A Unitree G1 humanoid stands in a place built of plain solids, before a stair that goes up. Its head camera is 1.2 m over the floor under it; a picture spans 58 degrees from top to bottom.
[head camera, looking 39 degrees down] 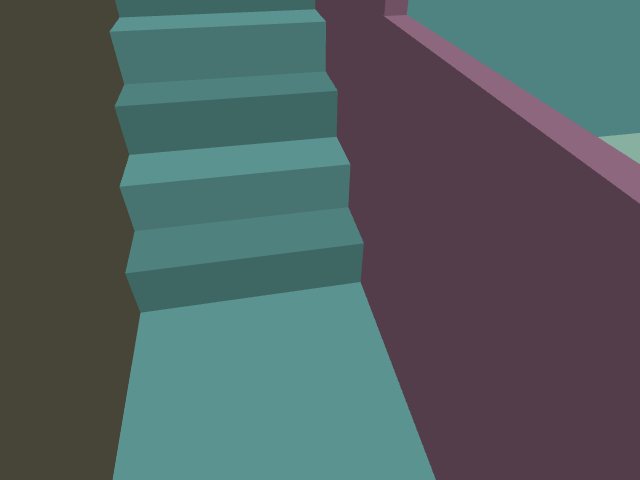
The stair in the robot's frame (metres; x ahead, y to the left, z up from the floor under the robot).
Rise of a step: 0.20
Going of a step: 0.24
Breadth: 0.83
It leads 11 degrees to the left of straight ahead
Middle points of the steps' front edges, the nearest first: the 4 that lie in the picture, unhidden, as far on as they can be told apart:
1.14 0.25 0.20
1.37 0.29 0.39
1.60 0.34 0.59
1.83 0.38 0.79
